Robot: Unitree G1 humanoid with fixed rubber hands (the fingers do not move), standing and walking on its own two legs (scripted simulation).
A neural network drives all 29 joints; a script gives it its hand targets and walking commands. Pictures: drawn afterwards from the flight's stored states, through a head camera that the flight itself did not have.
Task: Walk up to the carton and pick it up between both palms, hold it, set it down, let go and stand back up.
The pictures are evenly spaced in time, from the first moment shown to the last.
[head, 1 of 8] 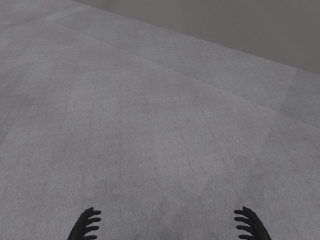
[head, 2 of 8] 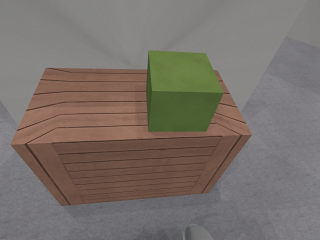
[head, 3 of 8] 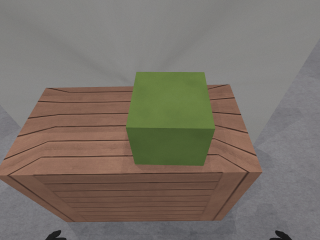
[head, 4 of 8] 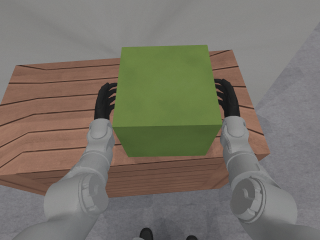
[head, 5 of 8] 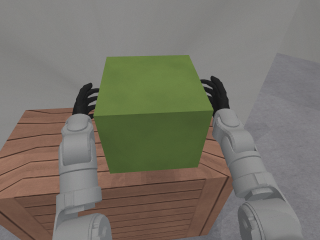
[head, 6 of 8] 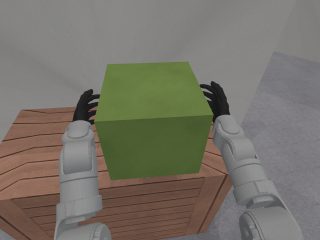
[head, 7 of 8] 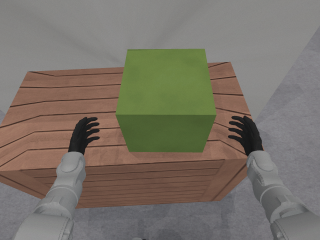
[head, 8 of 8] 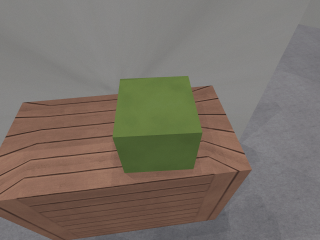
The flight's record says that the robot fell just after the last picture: no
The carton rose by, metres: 0.18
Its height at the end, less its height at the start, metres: +0.00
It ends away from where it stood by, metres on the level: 0.01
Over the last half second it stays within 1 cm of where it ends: yes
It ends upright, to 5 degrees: yes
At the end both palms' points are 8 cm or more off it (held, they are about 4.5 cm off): yes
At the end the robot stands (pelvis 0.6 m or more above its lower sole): yes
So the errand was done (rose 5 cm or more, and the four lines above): yes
